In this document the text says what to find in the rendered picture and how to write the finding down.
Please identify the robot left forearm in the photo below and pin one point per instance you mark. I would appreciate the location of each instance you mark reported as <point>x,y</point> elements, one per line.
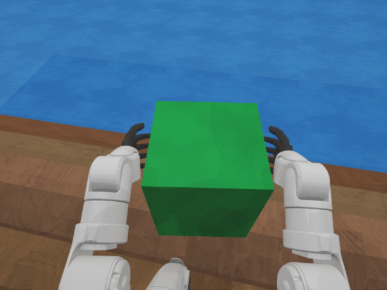
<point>108,191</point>

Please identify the robot left thigh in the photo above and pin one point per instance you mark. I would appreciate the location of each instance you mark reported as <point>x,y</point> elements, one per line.
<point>171,276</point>

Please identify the robot right forearm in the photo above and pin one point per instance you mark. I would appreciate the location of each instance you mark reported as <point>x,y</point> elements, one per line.
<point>308,216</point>

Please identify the right robot upper arm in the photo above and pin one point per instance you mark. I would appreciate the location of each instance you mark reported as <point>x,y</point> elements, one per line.
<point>310,276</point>

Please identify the left robot upper arm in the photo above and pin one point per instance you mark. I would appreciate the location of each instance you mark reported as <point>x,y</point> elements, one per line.
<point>97,273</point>

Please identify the left robot hand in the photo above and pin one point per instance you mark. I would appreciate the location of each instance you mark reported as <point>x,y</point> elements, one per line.
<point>131,140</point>

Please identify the robot left shin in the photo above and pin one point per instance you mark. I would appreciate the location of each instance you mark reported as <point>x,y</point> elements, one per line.
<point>176,260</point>

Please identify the carton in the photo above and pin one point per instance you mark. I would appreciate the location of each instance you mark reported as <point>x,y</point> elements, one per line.
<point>207,171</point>

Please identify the right robot hand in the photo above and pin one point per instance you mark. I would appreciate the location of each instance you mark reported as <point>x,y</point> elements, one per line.
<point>280,145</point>

